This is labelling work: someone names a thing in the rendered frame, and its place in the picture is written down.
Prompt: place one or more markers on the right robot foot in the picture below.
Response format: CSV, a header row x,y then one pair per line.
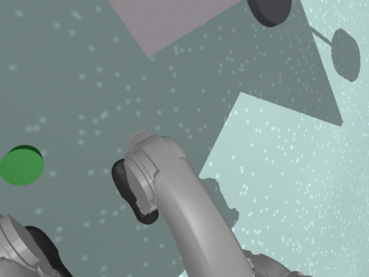
x,y
120,179

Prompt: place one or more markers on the left robot foot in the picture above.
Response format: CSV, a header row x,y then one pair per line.
x,y
49,250

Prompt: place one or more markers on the right robot hand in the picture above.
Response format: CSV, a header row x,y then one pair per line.
x,y
264,266

